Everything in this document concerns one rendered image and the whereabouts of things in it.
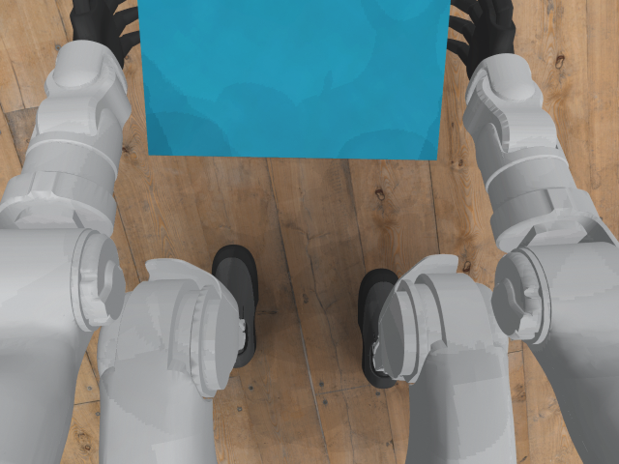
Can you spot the robot right upper arm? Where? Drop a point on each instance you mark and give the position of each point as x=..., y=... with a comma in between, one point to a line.
x=563, y=302

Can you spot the carton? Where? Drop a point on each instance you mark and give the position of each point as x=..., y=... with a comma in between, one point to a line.
x=318, y=79

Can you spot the right robot forearm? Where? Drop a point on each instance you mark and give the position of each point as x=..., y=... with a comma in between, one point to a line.
x=533, y=195

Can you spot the right robot hand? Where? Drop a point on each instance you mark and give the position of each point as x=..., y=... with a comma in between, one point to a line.
x=492, y=33

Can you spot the robot left upper arm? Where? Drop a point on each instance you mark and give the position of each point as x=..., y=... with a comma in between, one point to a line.
x=57, y=286

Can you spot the left robot forearm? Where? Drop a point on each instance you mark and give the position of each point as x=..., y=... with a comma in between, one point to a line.
x=72, y=160

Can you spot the right robot thigh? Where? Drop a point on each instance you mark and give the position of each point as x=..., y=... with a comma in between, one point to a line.
x=439, y=338

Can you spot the robot left shin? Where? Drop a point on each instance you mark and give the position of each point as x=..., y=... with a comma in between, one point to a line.
x=169, y=268

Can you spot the left robot hand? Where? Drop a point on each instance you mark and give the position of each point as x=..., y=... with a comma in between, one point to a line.
x=94, y=20

